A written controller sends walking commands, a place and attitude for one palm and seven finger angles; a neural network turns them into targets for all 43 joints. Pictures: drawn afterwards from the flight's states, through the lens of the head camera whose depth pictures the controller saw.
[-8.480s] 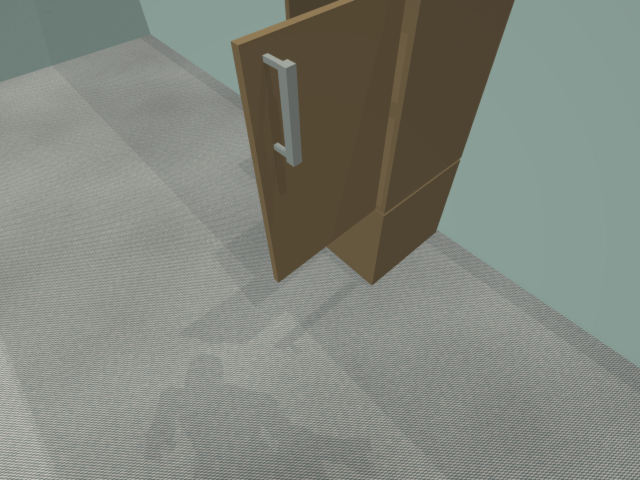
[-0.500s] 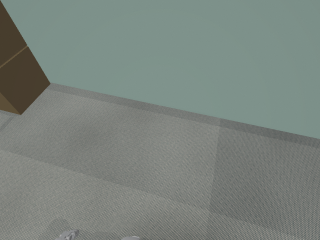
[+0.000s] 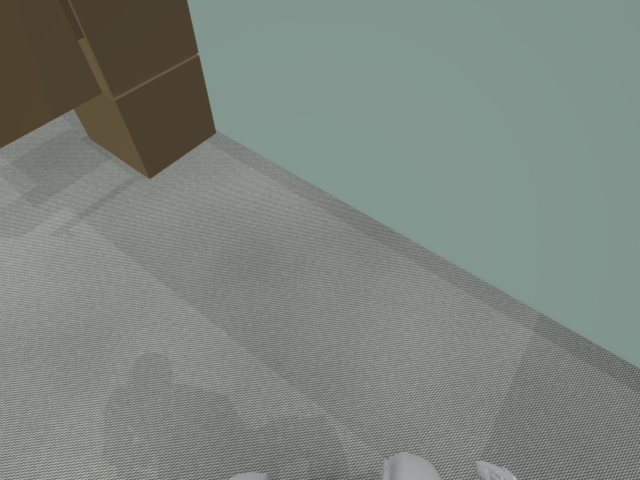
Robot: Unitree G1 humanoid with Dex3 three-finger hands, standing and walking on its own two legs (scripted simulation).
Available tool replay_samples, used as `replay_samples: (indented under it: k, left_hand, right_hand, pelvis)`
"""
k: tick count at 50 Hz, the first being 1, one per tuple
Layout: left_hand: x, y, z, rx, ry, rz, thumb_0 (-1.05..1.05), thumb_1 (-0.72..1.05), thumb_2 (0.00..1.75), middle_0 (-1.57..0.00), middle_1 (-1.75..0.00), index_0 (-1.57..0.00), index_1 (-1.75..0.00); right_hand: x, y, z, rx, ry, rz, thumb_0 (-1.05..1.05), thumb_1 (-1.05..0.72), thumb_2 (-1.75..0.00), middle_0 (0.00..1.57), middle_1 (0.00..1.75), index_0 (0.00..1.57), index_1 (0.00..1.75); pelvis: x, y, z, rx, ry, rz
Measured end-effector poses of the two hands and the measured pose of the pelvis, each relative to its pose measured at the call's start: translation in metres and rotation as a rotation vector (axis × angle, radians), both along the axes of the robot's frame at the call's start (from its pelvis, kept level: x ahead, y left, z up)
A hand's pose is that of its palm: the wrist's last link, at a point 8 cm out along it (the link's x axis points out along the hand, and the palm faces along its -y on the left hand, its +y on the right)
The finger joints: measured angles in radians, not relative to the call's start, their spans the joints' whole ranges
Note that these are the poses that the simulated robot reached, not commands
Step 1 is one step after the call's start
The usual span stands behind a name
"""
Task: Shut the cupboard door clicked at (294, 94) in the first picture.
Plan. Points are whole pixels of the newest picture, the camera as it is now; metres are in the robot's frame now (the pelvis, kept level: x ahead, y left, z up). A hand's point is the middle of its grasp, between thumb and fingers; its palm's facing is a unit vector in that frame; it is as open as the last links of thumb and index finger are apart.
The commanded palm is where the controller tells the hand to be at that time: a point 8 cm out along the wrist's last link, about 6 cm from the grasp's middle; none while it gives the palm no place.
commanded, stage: walk to a spot facing it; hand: left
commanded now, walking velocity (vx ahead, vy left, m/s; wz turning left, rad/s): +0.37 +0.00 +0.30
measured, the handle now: out of the picture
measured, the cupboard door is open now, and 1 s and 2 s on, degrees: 92 92 92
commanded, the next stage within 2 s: turn to face it in 1.36 s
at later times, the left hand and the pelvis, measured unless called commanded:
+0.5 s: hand (227, 415) +0.21 +0.15 -0.15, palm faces +0.23 -0.95 -0.22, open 7.1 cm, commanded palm none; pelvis +0.22 -0.04 +0.01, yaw +12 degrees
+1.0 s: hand (204, 267) +0.46 +0.25 -0.15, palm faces +0.27 -0.95 -0.17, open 7.3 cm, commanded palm none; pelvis +0.43 +0.05 +0.01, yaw +15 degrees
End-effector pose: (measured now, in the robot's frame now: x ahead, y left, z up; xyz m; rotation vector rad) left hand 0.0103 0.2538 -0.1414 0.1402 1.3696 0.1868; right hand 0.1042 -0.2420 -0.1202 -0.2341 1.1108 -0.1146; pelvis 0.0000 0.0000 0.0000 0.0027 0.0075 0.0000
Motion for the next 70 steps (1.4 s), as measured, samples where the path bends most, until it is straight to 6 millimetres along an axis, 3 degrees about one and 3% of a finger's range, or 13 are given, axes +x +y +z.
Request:
replay_samples:
  k: [10, 14, 19, 23, 31, 35, 38, 41, 48, 58, 62, 66, 70]
  left_hand:
    - [0.169, -0.030, 0.029, 0.031, -0.255, -0.072, 0.01, 0.91, 0.90, -0.19, -0.30, -0.19, -0.30]
    - [0.210, -0.047, 0.024, 0.052, -0.315, -0.062, 0.00, 0.91, 0.90, -0.20, -0.30, -0.20, -0.30]
    - [0.208, -0.067, 0.022, 0.018, -0.237, 0.027, 0.00, 0.91, 0.90, -0.20, -0.30, -0.20, -0.30]
    - [0.195, -0.058, 0.023, 0.037, -0.162, 0.134, -0.02, 0.96, 0.90, -0.20, -0.30, -0.20, -0.30]
    - [0.152, -0.050, 0.003, -0.034, 0.107, 0.280, -0.01, 0.93, 0.90, -0.20, -0.30, -0.20, -0.30]
    - [0.155, -0.038, -0.012, -0.082, 0.218, 0.303, 0.00, 0.92, 0.90, -0.20, -0.30, -0.20, -0.30]
    - [0.192, -0.020, -0.011, -0.080, 0.184, 0.300, 0.01, 0.92, 0.90, -0.20, -0.30, -0.20, -0.30]
    - [0.249, -0.002, -0.004, -0.068, 0.083, 0.288, 0.01, 0.92, 0.90, -0.20, -0.30, -0.19, -0.30]
    - [0.388, 0.036, 0.015, -0.023, -0.122, 0.228, 0.01, 0.93, 0.90, -0.20, -0.30, -0.19, -0.30]
    - [0.584, 0.054, 0.018, 0.059, -0.301, 0.095, 0.01, 0.92, 0.90, -0.19, -0.30, -0.19, -0.30]
    - [0.608, 0.045, 0.020, 0.053, -0.314, 0.144, 0.00, 0.92, 0.90, -0.19, -0.30, -0.19, -0.30]
    - [0.600, 0.034, 0.016, 0.020, -0.237, 0.243, -0.01, 0.93, 0.90, -0.20, -0.30, -0.20, -0.30]
    - [0.585, 0.052, 0.014, 0.041, -0.167, 0.333, -0.03, 0.97, 0.90, -0.20, -0.30, -0.20, -0.30]
  right_hand:
    - [-0.007, -0.019, -0.020, 0.067, 0.227, -0.080, 0.01, -0.92, -0.90, 0.20, 0.30, 0.20, 0.30]
    - [0.012, -0.039, -0.037, 0.067, 0.305, -0.081, 0.01, -0.91, -0.90, 0.20, 0.30, 0.20, 0.30]
    - [0.078, -0.048, -0.024, 0.044, 0.298, -0.029, 0.01, -0.91, -0.90, 0.19, 0.30, 0.20, 0.30]
    - [0.150, -0.038, -0.012, 0.042, 0.243, 0.046, 0.01, -0.92, -0.90, 0.19, 0.30, 0.20, 0.30]
    - [0.319, 0.032, -0.008, 0.052, 0.069, 0.239, 0.01, -0.91, -0.90, 0.19, 0.30, 0.19, 0.30]
    - [0.381, 0.068, -0.011, 0.040, -0.056, 0.264, 0.01, -0.91, -0.90, 0.19, 0.30, 0.20, 0.30]
    - [0.392, 0.079, -0.007, 0.032, -0.044, 0.250, 0.01, -0.91, -0.90, 0.19, 0.30, 0.20, 0.30]
    - [0.390, 0.084, -0.004, 0.023, 0.018, 0.227, 0.00, -0.92, -0.90, 0.20, 0.30, 0.20, 0.30]
    - [0.381, 0.065, 0.000, -0.013, 0.179, 0.147, 0.00, -0.94, -0.90, 0.20, 0.30, 0.20, 0.30]
    - [0.383, 0.049, -0.024, 0.027, 0.461, 0.041, 0.01, -0.92, -0.90, 0.20, 0.30, 0.20, 0.30]
    - [0.433, 0.049, -0.026, 0.022, 0.489, 0.068, 0.01, -0.91, -0.90, 0.20, 0.30, 0.20, 0.30]
    - [0.519, 0.064, -0.019, 0.018, 0.387, 0.128, 0.01, -0.91, -0.90, 0.19, 0.30, 0.20, 0.30]
    - [0.614, 0.094, -0.012, 0.023, 0.269, 0.233, 0.01, -0.91, -0.90, 0.19, 0.30, 0.20, 0.30]
  pelvis:
    - [0.086, -0.028, 0.004, 0.023, 0.007, 0.048]
    - [0.122, -0.044, -0.009, 0.018, -0.004, 0.090]
    - [0.164, -0.047, 0.004, -0.004, 0.004, 0.150]
    - [0.199, -0.044, 0.012, -0.003, 0.018, 0.198]
    - [0.271, -0.007, 0.002, -0.008, 0.004, 0.248]
    - [0.306, 0.021, -0.014, -0.014, -0.010, 0.245]
    - [0.327, 0.032, -0.008, -0.008, -0.011, 0.246]
    - [0.349, 0.042, 0.002, -0.008, -0.007, 0.256]
    - [0.411, 0.054, 0.014, -0.004, -0.003, 0.268]
    - [0.528, 0.041, -0.008, 0.023, 0.006, 0.284]
    - [0.562, 0.042, -0.004, -0.007, -0.011, 0.321]
    - [0.597, 0.051, 0.006, -0.017, -0.001, 0.362]
    - [0.630, 0.064, 0.009, -0.022, 0.006, 0.410]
